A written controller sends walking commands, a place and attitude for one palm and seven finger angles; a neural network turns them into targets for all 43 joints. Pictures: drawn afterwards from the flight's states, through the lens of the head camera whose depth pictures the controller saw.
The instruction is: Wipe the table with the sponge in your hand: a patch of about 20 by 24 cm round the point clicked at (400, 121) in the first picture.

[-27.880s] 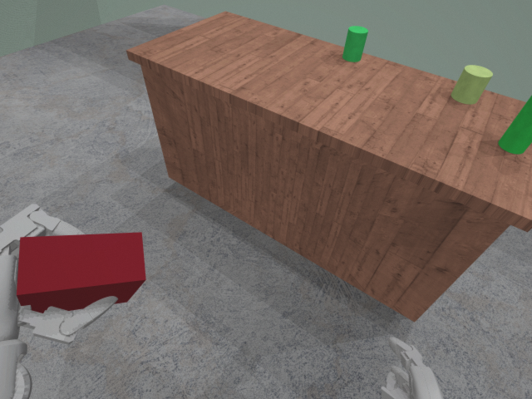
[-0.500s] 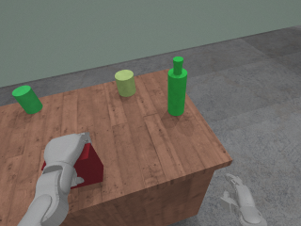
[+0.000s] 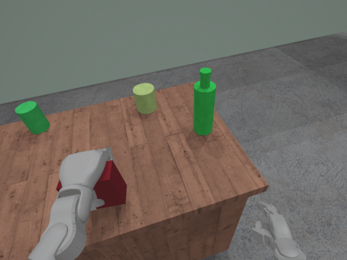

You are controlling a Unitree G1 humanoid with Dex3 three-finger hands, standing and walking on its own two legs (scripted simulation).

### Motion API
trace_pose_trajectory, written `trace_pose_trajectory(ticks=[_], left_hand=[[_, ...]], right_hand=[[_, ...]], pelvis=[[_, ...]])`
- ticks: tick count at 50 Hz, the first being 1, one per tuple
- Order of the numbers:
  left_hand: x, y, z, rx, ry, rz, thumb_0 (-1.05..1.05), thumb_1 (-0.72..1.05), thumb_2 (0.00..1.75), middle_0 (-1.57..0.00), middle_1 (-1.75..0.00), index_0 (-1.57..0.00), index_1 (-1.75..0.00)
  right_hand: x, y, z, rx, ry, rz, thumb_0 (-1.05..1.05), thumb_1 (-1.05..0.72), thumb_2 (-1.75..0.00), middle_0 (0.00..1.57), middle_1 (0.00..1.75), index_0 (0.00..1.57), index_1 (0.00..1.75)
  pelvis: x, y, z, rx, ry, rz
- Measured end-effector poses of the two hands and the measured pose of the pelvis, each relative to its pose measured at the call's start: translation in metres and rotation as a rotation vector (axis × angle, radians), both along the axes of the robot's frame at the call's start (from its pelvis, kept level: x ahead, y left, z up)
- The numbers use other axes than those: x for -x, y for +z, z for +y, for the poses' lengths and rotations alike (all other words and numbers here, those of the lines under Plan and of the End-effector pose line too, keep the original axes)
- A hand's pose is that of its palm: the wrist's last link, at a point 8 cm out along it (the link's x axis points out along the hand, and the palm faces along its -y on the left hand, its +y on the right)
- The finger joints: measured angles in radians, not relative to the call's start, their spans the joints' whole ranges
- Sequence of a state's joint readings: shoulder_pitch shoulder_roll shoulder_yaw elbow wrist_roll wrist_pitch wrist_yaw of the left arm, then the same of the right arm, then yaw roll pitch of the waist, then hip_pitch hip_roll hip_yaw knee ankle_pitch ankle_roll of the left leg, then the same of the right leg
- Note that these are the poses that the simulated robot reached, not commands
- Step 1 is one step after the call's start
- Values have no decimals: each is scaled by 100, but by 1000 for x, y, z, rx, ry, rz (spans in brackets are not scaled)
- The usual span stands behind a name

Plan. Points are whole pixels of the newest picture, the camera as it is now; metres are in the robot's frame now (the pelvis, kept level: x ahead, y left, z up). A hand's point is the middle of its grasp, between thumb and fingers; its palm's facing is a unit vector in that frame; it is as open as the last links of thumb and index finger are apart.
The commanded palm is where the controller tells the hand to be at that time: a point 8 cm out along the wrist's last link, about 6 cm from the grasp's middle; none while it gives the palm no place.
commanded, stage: move the sponge above the wiping area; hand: left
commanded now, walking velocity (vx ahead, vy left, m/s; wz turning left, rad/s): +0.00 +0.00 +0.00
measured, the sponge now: (98, 190) +0.24 +0.24 +0.03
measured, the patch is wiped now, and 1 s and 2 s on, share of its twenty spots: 0.00 0.00 0.00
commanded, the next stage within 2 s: lower the sponge onto the table in 1.44 s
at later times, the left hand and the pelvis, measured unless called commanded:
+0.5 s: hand (93, 165) +0.26 +0.24 +0.10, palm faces +0.10 -0.06 -0.99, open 9.8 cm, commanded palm +0.22 +0.25 +0.16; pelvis +0.00 -0.02 +0.00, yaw +0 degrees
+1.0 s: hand (83, 160) +0.26 +0.26 +0.12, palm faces +0.18 -0.05 -0.98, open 9.7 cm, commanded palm +0.21 +0.26 +0.16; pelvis +0.00 -0.01 +0.00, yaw +0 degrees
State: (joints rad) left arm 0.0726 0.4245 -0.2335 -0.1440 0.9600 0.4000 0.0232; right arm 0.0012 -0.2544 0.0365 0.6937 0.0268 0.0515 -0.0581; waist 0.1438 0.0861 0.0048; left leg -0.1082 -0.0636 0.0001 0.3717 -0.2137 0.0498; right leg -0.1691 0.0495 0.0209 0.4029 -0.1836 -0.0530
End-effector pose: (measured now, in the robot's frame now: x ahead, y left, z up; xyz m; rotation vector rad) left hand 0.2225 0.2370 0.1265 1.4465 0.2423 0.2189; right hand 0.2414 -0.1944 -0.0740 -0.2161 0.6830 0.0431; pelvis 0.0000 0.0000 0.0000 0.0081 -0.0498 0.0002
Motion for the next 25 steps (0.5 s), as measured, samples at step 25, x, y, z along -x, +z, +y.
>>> trace_pose_trajectory(ticks=[25], left_hand=[[-16, 22, 2, -47, 46, -99, 0, -47, 103, -78, -136, -78, -136]], right_hand=[[0, -3, -6, -31, -3, 6, 1, -90, -90, 20, 30, 21, 30]], pelvis=[[-2, 1, -15, -3, -4, -1]])
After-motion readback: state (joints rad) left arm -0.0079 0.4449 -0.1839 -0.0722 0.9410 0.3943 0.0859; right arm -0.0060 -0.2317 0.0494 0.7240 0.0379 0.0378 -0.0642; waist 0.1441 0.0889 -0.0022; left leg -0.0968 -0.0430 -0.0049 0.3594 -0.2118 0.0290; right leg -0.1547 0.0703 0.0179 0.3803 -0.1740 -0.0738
